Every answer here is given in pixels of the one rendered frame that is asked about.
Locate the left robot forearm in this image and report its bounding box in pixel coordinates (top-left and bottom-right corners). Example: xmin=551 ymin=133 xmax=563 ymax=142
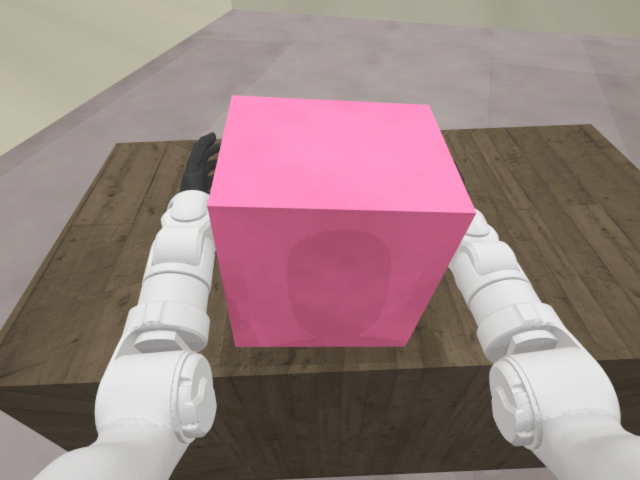
xmin=95 ymin=190 xmax=216 ymax=432

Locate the left robot upper arm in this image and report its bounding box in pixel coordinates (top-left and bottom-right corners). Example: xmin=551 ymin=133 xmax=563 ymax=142
xmin=33 ymin=350 xmax=217 ymax=480

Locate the pedestal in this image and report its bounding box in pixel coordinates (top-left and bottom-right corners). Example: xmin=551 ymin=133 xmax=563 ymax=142
xmin=0 ymin=124 xmax=640 ymax=480

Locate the right robot forearm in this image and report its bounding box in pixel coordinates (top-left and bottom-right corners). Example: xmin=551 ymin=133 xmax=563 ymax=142
xmin=448 ymin=208 xmax=621 ymax=423

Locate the robot left hand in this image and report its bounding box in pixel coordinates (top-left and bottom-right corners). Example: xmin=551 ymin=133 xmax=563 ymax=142
xmin=179 ymin=132 xmax=221 ymax=195

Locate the right robot upper arm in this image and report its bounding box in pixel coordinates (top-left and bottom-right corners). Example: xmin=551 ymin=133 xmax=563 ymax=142
xmin=489 ymin=347 xmax=640 ymax=480

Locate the carton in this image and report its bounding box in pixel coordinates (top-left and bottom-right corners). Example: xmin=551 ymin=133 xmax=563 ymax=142
xmin=207 ymin=95 xmax=476 ymax=347

